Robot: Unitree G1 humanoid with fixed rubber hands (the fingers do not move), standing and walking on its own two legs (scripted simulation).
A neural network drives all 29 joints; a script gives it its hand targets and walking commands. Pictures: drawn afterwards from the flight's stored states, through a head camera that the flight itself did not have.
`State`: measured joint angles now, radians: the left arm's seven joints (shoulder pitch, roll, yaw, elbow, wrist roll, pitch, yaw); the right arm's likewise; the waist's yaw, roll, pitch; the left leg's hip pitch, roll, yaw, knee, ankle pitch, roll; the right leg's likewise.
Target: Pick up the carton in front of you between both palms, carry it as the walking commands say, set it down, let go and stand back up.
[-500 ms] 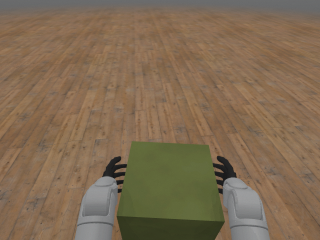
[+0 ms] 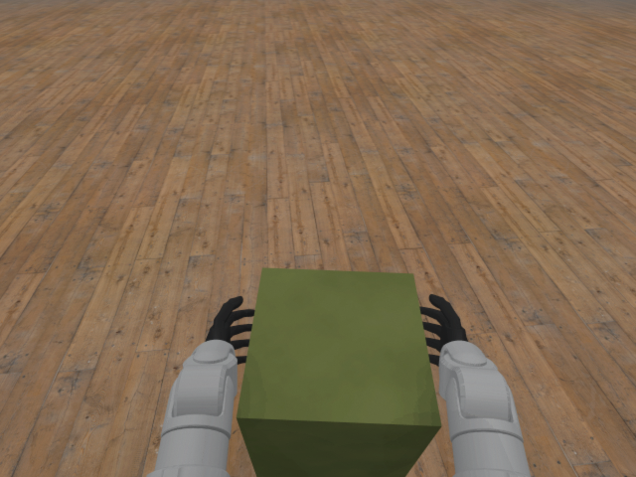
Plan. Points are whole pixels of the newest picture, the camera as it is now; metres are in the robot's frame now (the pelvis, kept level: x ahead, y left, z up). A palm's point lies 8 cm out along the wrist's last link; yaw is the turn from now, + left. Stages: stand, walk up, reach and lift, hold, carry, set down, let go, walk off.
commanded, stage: carry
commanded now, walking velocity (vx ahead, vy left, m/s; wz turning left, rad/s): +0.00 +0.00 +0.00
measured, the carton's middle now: (332, 380) +0.30 +0.00 -0.03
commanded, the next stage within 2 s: hold in 0.04 s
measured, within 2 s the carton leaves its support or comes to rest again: neither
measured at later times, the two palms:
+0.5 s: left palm (230, 350) +0.29 +0.14 +0.05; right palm (469, 367) +0.27 -0.16 +0.05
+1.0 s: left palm (228, 341) +0.30 +0.14 +0.05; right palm (463, 357) +0.28 -0.16 +0.06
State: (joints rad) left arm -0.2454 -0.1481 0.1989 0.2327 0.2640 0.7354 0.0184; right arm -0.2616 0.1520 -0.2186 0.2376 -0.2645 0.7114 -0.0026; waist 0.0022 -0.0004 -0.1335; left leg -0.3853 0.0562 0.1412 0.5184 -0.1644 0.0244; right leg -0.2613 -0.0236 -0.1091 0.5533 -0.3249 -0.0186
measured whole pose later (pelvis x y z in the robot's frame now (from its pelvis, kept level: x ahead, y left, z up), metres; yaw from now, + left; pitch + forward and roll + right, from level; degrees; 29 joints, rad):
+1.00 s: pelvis +0.00 +0.02 +0.01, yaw -5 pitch -7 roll +0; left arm -0.29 -0.16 0.24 0.27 0.30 0.73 0.02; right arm -0.32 0.17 -0.28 0.34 -0.29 0.67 0.02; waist 0.00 -0.04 0.03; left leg -0.13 -0.03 0.02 0.40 -0.15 0.03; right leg -0.04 0.02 0.07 0.43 -0.26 0.00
